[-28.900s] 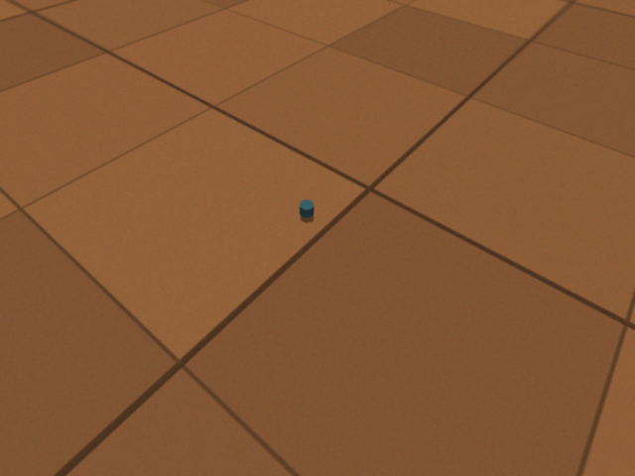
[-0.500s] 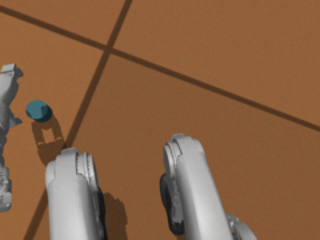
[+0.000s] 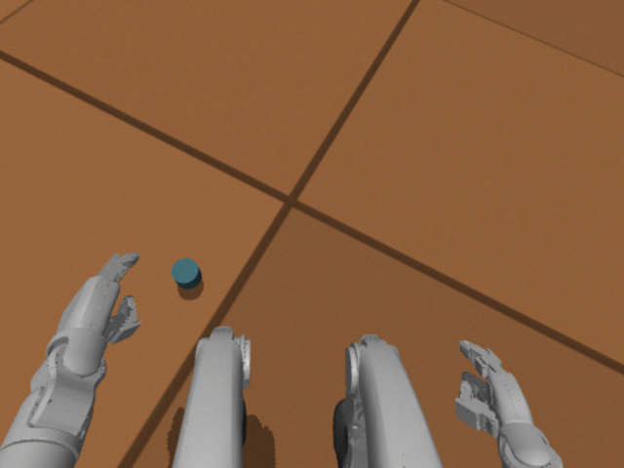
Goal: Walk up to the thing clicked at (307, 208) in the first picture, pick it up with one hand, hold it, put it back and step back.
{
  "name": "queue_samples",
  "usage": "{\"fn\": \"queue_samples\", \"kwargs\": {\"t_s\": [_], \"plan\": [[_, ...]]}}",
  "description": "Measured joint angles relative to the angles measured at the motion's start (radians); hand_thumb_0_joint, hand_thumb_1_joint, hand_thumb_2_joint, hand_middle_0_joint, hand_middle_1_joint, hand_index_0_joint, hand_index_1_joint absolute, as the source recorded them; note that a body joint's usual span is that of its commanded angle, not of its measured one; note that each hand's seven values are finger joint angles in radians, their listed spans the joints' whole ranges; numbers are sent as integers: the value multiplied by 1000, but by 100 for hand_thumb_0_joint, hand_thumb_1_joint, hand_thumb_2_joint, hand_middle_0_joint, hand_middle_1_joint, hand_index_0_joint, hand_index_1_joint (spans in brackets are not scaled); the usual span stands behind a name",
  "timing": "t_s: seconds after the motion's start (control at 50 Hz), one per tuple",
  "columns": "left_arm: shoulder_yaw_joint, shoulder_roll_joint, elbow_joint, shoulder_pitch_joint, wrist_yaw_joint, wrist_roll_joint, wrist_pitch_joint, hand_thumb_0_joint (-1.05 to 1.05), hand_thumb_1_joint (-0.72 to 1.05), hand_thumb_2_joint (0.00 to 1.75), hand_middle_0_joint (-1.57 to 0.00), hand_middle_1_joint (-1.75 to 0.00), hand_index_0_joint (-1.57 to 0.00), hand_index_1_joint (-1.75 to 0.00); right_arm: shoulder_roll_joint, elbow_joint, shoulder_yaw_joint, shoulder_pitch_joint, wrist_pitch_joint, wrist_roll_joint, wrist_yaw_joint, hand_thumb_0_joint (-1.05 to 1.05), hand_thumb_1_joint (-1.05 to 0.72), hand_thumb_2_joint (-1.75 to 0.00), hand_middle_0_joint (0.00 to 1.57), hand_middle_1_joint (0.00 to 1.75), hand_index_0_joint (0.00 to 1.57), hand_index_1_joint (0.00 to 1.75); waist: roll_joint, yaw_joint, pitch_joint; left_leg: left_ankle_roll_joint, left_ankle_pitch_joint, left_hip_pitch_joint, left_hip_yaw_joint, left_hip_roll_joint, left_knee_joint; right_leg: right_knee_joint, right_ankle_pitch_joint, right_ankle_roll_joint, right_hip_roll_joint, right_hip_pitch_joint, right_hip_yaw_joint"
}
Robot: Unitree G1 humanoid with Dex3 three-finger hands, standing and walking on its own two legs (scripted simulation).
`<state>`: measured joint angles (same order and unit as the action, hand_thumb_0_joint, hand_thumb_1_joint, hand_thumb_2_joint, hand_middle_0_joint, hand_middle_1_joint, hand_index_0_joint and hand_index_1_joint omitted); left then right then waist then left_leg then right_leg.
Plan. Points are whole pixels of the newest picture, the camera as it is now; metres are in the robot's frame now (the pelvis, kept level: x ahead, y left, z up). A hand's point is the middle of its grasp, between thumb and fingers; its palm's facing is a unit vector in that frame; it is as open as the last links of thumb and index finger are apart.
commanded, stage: home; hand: left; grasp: from above
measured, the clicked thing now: (186, 273) +0.49 +0.27 -0.49
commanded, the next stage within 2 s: none
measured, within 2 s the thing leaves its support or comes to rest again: neither
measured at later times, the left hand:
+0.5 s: hand (92, 337) +0.24 +0.19 +0.11, palm faces +0.14 -0.97 -0.21, open 7.4 cm
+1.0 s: hand (71, 370) +0.22 +0.19 +0.15, palm faces +0.14 -0.97 -0.20, open 7.4 cm
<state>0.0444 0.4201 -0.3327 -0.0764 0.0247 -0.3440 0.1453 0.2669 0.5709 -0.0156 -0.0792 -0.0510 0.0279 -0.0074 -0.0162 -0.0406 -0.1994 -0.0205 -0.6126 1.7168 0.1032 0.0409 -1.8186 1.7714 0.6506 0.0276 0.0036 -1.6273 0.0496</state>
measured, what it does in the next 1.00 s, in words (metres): rises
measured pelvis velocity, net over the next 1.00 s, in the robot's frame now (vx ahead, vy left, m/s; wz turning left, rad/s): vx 0.08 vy -0.01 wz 0.09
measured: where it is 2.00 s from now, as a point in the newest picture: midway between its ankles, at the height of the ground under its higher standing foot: outside the picture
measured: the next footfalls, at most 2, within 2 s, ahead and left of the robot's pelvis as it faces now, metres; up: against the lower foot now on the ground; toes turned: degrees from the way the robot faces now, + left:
none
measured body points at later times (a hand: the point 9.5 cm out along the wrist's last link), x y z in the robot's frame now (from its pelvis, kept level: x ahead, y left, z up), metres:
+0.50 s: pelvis +0.07 +0.00 +0.17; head +0.12 +0.01 +0.62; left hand +0.23 +0.24 +0.13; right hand +0.23 -0.24 +0.09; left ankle +0.09 +0.13 -0.48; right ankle +0.08 -0.14 -0.48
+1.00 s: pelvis +0.08 -0.01 +0.20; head +0.09 +0.00 +0.65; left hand +0.21 +0.24 +0.17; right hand +0.27 -0.23 +0.14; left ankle +0.09 +0.13 -0.48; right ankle +0.08 -0.14 -0.48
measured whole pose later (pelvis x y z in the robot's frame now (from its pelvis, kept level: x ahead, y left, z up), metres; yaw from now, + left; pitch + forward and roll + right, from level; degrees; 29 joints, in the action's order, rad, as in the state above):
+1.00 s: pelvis +0.08 -0.01 +0.20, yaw +5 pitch +10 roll -2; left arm 0.03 0.22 0.12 0.50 0.01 0.05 0.46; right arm 0.22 0.52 0.04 -0.27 -0.25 0.01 0.18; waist -0.04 -0.03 -0.16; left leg -0.03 -0.47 0.72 0.07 0.04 -1.01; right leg 0.96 0.49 0.01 -0.01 -0.63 0.06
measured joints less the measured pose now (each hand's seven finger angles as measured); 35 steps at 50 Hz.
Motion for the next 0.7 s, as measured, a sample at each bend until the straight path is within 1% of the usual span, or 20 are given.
{"fn": "queue_samples", "kwargs": {"t_s": [0.06, 0.12, 0.16, 0.24, 0.32, 0.36, 0.42, 0.5, 0.6, 0.7], "plan": [[0, -27, 56, 63, 9, 77, 47, 1, 87, 90, -21, -30, -21, -31, -15, -13, 12, 8, -16, 5, 18, 1, -90, -90, 20, 30, 20, 30, -2, -1, 0, -1, 9, -86, -4, -1, 70, -69, -8, -1, -4, 86, 1], [1, -53, 117, 127, 16, 162, 98, 1, 88, 90, -21, -30, -21, -30, -31, -24, 24, 5, -29, 9, 34, 1, -90, -90, 20, 30, 20, 30, -9, -3, 3, -2, 17, -178, -8, -1, 144, -143, -18, -2, -6, 177, 2], [0, -69, 153, 167, 21, 211, 129, 1, 89, 90, -21, -30, -21, -30, -42, -30, 33, -7, -36, 12, 46, 1, -90, -90, 20, 30, 21, 30, -13, -3, 5, -2, 23, -243, -11, 0, 196, -196, -25, -3, -7, 241, 2], [1, -103, 215, 244, 32, 287, 191, 1, 89, 90, -20, -30, -20, -30, -58, -34, 52, -46, -51, 16, 71, 1, -90, -90, 20, 30, 21, 30, -22, -7, 5, -4, 38, -375, -16, 1, 307, -309, -42, -5, -8, 372, 4], [11, -139, 274, 322, 42, 352, 246, 1, 90, 90, -20, -30, -20, -30, -68, -34, 68, -100, -66, 20, 105, 1, -90, -90, 20, 30, 21, 30, -28, -14, 4, -5, 54, -510, -19, 3, 423, -428, -62, -8, -8, 507, 6], [17, -157, 304, 363, 45, 379, 267, 1, 90, 90, -20, -30, -20, -30, -71, -33, 72, -128, -76, 21, 125, 1, -90, -90, 20, 30, 21, 30, -30, -19, 3, -6, 64, -578, -21, 5, 480, -487, -73, -10, -7, 575, 7], [19, -178, 348, 421, 45, 408, 291, 1, 90, 90, -20, -30, -20, -30, -70, -35, 72, -169, -91, 19, 151, 1, -90, -90, 20, 30, 21, 30, -34, -25, 5, -6, 80, -679, -24, 6, 565, -576, -92, -11, -7, 678, 9], [17, -196, 413, 500, 40, 425, 311, 1, 90, 90, -20, -30, -20, -30, -64, -45, 63, -215, -111, 15, 179, 1, -90, -90, 20, 30, 21, 30, -39, -28, 2, -6, 102, -801, -29, 8, 669, -685, -118, -12, -6, 800, 9], [5, -204, 479, 578, 28, 421, 319, 1, 90, 90, -20, -30, -20, -30, -51, -57, 48, -242, -135, 6, 199, 1, -90, -90, 20, 30, 21, 30, -45, -22, -5, -5, 121, -912, -35, 7, 757, -777, -140, -11, -7, 911, 7], [-4, -205, 494, 612, 10, 415, 324, 1, 90, 90, -20, -30, -20, -30, -44, -62, 40, -234, -154, -4, 202, 1, -90, -90, 20, 30, 21, 30, -48, -13, -6, -5, 130, -974, -37, 4, 798, -815, -148, -10, -10, 973, 7]]}}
